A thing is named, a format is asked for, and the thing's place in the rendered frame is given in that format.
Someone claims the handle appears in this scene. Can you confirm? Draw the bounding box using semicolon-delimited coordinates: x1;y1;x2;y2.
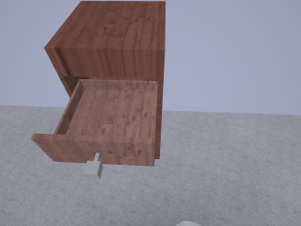
84;153;103;179

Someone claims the cabinet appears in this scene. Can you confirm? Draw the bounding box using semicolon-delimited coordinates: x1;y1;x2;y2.
44;1;166;159

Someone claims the drawer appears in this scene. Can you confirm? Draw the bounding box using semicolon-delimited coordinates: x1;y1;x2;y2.
31;79;158;167

